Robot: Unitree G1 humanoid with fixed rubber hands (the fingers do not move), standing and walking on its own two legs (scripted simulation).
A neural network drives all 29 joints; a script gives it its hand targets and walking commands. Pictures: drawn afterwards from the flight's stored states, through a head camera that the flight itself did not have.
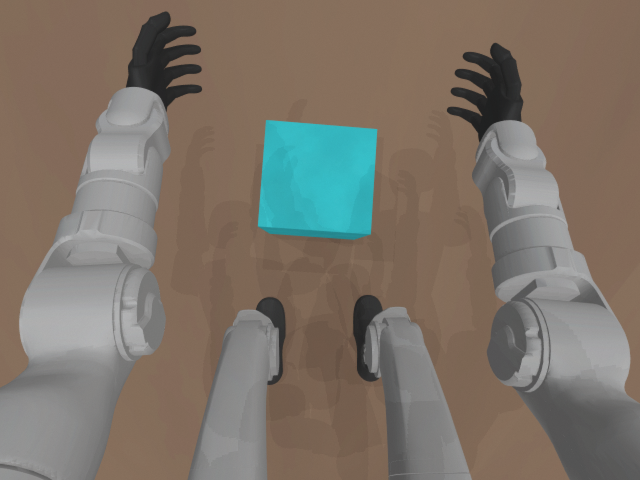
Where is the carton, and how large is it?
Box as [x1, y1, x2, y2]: [258, 120, 376, 239]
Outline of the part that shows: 266,120 258,226 270,233 351,239 369,234 371,222 376,129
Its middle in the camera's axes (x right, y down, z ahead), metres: -0.01 -0.10 +0.85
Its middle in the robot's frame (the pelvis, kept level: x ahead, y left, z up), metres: +0.49 +0.00 -0.51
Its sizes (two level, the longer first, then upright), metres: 0.210 0.200 0.250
